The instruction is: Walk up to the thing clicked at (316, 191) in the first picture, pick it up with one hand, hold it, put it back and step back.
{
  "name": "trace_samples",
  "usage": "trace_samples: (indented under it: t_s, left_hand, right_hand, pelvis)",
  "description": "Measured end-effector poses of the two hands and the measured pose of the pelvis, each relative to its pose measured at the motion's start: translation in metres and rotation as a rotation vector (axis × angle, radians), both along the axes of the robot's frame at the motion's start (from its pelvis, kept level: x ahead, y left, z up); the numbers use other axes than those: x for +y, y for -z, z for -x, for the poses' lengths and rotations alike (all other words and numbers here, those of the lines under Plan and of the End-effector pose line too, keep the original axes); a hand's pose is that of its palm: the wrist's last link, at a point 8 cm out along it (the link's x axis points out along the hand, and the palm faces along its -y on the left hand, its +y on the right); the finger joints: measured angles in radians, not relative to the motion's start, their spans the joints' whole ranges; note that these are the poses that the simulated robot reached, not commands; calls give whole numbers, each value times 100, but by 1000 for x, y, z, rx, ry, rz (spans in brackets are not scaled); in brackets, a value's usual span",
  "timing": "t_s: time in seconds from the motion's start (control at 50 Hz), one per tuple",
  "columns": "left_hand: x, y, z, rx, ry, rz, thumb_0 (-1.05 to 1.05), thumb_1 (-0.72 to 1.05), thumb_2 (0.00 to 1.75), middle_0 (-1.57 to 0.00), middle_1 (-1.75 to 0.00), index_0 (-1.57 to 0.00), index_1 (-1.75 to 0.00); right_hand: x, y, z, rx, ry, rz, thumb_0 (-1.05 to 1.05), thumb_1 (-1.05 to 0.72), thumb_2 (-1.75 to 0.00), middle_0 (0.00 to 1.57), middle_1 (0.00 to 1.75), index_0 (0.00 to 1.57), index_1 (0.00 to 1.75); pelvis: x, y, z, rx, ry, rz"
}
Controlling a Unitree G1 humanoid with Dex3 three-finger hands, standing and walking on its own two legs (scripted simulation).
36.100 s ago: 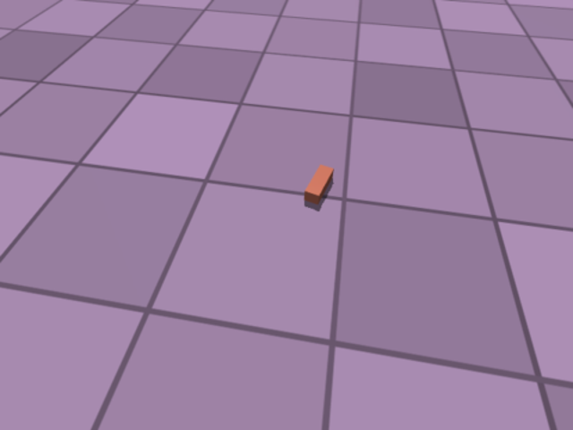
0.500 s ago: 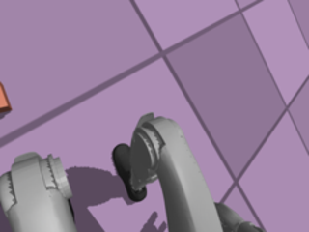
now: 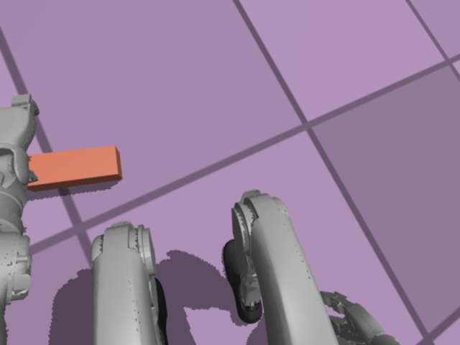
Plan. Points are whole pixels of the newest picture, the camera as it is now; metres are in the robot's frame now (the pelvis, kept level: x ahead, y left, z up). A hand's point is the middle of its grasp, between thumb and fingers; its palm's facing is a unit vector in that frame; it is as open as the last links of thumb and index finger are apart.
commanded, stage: withdraw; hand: left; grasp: from above
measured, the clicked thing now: (74, 168) +0.48 +0.26 -0.33
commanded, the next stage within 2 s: home in 0.40 s
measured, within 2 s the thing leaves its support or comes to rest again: neither
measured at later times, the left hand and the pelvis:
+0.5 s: hand (44, 170) +0.45 +0.28 -0.21, palm faces -0.44 -0.03 -0.90, open 13.3 cm; pelvis -0.01 +0.00 -0.02, yaw +0 degrees
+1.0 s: hand (6, 192) +0.37 +0.25 -0.03, palm faces -0.39 -0.48 -0.78, open 8.8 cm; pelvis +0.01 +0.00 +0.10, yaw +3 degrees
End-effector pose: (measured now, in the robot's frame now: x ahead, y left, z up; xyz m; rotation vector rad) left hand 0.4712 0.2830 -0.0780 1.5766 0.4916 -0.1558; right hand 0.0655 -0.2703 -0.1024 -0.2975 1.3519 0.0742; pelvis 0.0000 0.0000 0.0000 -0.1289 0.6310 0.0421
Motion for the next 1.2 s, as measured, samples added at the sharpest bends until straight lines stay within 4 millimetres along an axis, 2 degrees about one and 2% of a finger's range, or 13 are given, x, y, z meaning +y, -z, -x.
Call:
trace_samples:
  t_s: [0.08, 0.16, 0.24, 0.34, 0.46, 0.54, 0.68, 0.78, 0.84, 0.9, 1.02, 1.1, 1.2]
  left_hand:
    - [-11, -17, 10, 108, 21, 47, 0, -38, 91, -24, -91, -22, -92]
    - [-23, -15, 19, 167, 80, 95, 0, -38, 92, -24, -92, -22, -94]
    - [-29, 2, 24, 165, 151, 128, 0, -37, 92, -25, -92, -23, -93]
    - [-23, 34, 29, 132, 187, 128, 0, -38, 92, -24, -92, -22, -93]
    - [-10, 69, 23, 82, 166, 104, 0, -40, 94, -21, -94, -20, -94]
    - [-2, 70, 6, -9, 135, 83, 0, -41, 94, -21, -93, -20, -93]
    - [4, 31, -21, -63, 65, 57, 0, -32, 93, -23, -83, -21, -84]
    - [7, -9, -13, -10, -19, 94, 0, -12, 92, -23, -71, -21, -72]
    - [6, -33, 8, 32, -66, 151, 0, 5, 92, -23, -63, -21, -64]
    - [3, -57, 37, 61, -119, 259, 0, 23, 92, -23, -56, -21, -57]
    - [-8, -105, 103, 40, -210, 491, 0, 60, 91, -22, -42, -21, -42]
    - [-11, -136, 139, -8, -276, 586, 0, 75, 90, -22, -36, -21, -36]
    - [-14, -172, 174, -37, -399, 686, 1, 84, 90, -22, -32, -21, -32]
  right_hand:
    - [-3, -11, -12, -44, -1, 24, 0, -91, -90, 20, 30, 20, 30]
    - [-11, -22, -10, -46, -17, 84, 0, -91, -90, 20, 30, 20, 30]
    - [-22, -27, 1, -12, -30, 154, 0, -91, -90, 20, 30, 20, 30]
    - [-29, -23, 20, 37, -33, 217, 0, -91, -90, 20, 30, 20, 30]
    - [-19, -9, 42, 98, -25, 224, 0, -91, -90, 20, 30, 20, 30]
    - [-5, 0, 51, 137, 6, 193, 0, -91, -90, 20, 30, 20, 30]
    - [15, 2, 43, 129, 80, 114, 0, -90, -89, 20, 30, 21, 30]
    - [19, -13, 27, 89, 97, 51, 0, -90, -89, 20, 30, 21, 30]
    - [16, -27, 13, 65, 91, 29, 0, -90, -89, 20, 30, 21, 30]
    - [11, -45, -4, 31, 71, 27, 0, -90, -89, 20, 30, 21, 30]
    - [-2, -90, -57, -122, 30, 76, 1, -90, -89, 20, 30, 21, 30]
    - [-1, -124, -99, -274, 17, 99, 1, -90, -89, 20, 30, 20, 30]
    - [13, -170, -138, -451, 14, 80, 1, -90, -89, 20, 30, 20, 30]
  pelvis:
    - [-2, -16, 7, -15, -12, -23]
    - [-6, -24, 13, -26, -18, -33]
    - [-9, -18, 16, -30, -20, -31]
    - [-9, 1, 17, -36, -17, -21]
    - [-4, 21, 15, -30, -10, 0]
    - [0, 27, 10, -6, -11, 7]
    - [5, 13, -3, 50, -14, 10]
    - [6, -15, -9, 58, -18, 3]
    - [5, -37, -10, 52, -23, -6]
    - [3, -61, -9, 38, -25, -23]
    - [-3, -103, -5, -6, -30, -47]
    - [-4, -127, -2, -48, -37, -53]
    - [-5, -159, 0, -108, -44, -60]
